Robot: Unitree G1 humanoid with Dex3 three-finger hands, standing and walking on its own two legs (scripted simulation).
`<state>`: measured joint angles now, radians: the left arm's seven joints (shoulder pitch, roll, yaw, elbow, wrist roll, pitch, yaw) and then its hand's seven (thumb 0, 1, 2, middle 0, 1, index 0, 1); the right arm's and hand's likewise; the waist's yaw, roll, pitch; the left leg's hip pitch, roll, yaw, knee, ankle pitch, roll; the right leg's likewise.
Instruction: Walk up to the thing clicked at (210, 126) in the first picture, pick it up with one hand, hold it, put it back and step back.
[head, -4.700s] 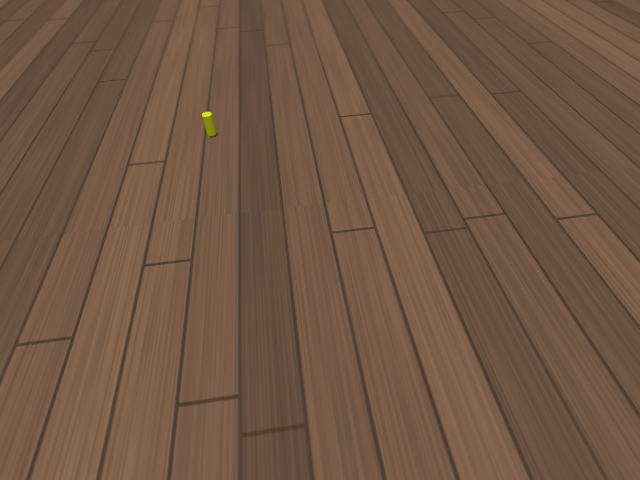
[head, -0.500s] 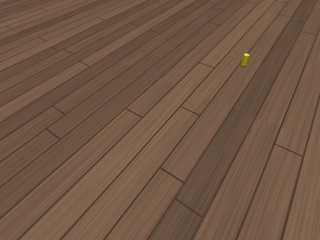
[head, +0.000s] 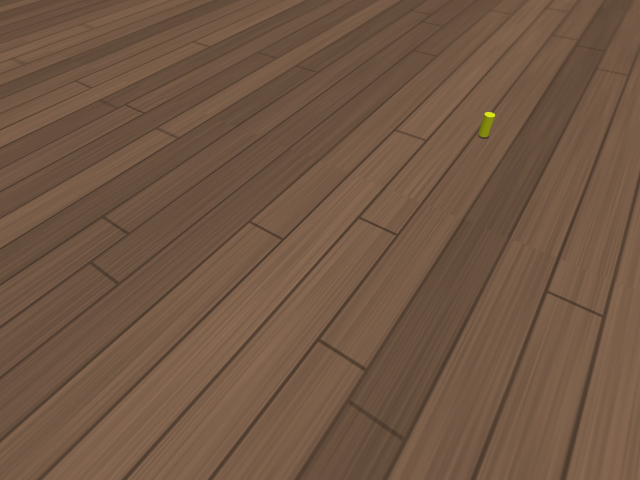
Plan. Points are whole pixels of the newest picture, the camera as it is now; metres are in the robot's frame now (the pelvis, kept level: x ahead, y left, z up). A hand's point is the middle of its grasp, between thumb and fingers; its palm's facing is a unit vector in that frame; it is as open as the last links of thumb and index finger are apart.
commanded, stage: stand
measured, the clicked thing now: (486, 124) +1.96 -0.87 -0.72
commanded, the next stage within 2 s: walk up in 0.88 s
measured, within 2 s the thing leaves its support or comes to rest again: neither
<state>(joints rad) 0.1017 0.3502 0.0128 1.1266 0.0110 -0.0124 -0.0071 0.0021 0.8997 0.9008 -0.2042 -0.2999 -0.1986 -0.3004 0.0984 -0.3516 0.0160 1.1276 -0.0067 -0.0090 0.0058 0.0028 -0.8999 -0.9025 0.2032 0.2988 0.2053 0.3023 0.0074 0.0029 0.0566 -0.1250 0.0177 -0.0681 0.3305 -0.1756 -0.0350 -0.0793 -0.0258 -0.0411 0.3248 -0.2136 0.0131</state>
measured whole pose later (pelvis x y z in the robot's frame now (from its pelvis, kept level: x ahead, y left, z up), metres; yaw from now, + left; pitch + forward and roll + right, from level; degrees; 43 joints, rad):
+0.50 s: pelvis +0.00 +0.00 +0.00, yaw +0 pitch -2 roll +0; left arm 0.12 0.35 0.01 1.12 0.01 -0.01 -0.01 0.00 0.90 0.90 -0.20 -0.30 -0.20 -0.30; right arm 0.11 -0.35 0.02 1.12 -0.01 -0.01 0.01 0.00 -0.90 -0.90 0.20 0.30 0.21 0.30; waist 0.01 0.00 0.05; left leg -0.12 0.02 -0.06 0.33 -0.17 -0.03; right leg -0.09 -0.03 -0.03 0.33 -0.21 0.01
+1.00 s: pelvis -0.01 +0.01 -0.01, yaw -4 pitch -2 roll +0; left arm 0.16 0.35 0.03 1.06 0.01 0.00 -0.01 0.00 0.90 0.90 -0.21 -0.30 -0.20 -0.30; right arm 0.09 -0.38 -0.03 1.06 -0.01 0.00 0.01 0.00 -0.90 -0.90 0.20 0.30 0.21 0.30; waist 0.01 0.02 0.08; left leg -0.19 0.04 -0.01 0.46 -0.24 -0.02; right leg -0.16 0.00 0.02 0.43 -0.24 0.01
